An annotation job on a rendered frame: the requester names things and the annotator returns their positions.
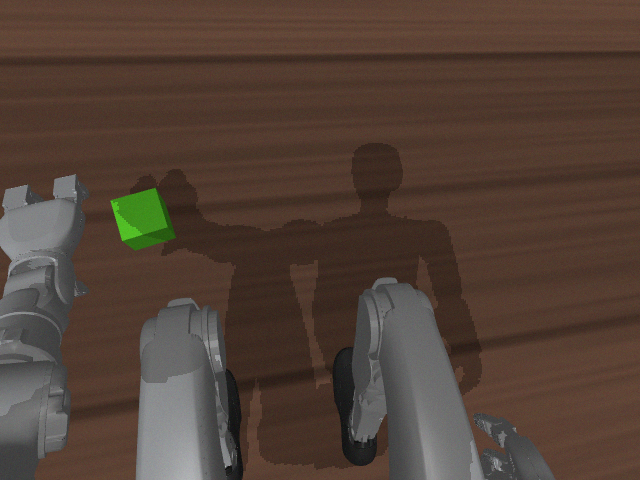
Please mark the cube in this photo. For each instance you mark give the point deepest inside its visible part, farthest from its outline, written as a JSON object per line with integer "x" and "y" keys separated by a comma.
{"x": 143, "y": 219}

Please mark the left robot hand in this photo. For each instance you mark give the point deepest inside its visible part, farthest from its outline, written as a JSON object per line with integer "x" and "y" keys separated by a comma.
{"x": 32, "y": 224}

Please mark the left robot foot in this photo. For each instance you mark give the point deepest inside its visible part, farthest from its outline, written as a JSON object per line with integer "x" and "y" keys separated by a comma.
{"x": 235, "y": 471}

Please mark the right robot foot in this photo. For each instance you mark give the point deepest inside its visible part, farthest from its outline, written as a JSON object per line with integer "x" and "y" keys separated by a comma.
{"x": 356, "y": 452}

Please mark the right robot hand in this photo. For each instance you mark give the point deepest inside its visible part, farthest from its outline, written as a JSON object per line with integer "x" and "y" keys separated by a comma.
{"x": 522, "y": 461}

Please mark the left robot arm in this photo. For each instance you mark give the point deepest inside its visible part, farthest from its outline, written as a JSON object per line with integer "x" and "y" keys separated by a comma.
{"x": 35, "y": 402}

